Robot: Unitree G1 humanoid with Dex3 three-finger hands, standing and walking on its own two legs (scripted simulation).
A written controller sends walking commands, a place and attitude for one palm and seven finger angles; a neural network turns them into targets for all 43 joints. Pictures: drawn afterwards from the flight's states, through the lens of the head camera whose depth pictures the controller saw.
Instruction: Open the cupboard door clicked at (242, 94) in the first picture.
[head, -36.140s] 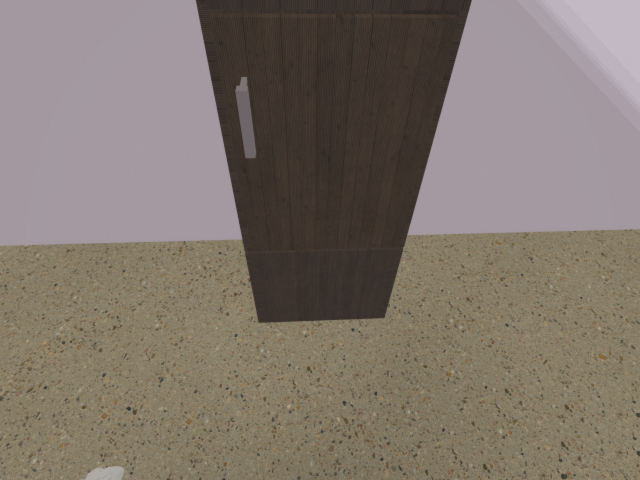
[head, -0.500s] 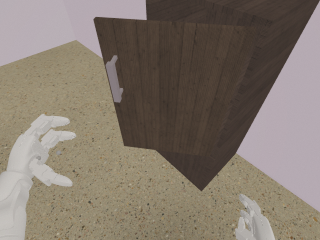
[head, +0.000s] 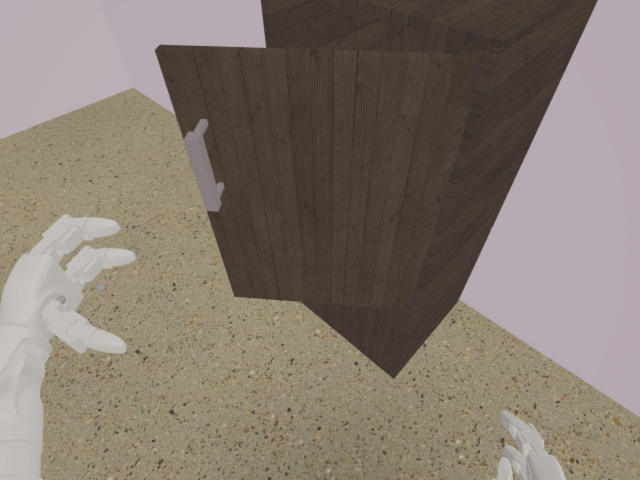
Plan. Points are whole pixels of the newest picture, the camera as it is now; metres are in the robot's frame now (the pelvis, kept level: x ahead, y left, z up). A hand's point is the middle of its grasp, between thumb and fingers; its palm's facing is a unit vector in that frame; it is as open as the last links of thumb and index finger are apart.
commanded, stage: raise the hand with hooked fingers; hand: left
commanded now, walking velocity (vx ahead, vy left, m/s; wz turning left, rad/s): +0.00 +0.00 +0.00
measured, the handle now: (208, 166) +0.54 +0.22 +0.09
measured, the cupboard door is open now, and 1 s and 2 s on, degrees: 38 38 38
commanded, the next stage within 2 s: move the hooked fingers beside the handle in 0.20 s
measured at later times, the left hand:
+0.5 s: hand (95, 278) +0.30 +0.28 +0.12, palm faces +0.04 -1.00 -0.02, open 14.0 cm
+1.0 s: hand (131, 231) +0.38 +0.28 +0.11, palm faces +0.00 -1.00 -0.01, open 14.0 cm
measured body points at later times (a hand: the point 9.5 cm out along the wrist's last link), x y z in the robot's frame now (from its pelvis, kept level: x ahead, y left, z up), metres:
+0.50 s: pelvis -0.01 +0.01 +0.00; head +0.01 +0.00 +0.45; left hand +0.30 +0.34 +0.12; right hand +0.16 -0.23 -0.08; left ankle -0.02 +0.13 -0.72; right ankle +0.03 -0.11 -0.72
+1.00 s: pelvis +0.00 +0.01 +0.00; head +0.04 +0.01 +0.44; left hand +0.38 +0.33 +0.12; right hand +0.10 -0.25 -0.10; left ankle -0.02 +0.13 -0.72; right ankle +0.03 -0.11 -0.72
